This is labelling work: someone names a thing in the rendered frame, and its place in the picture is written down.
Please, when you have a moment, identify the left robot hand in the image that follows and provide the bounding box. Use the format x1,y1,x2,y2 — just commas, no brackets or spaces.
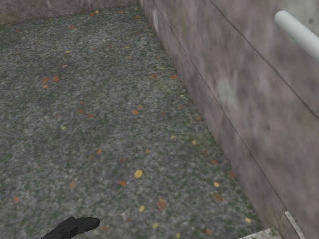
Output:
41,216,100,239

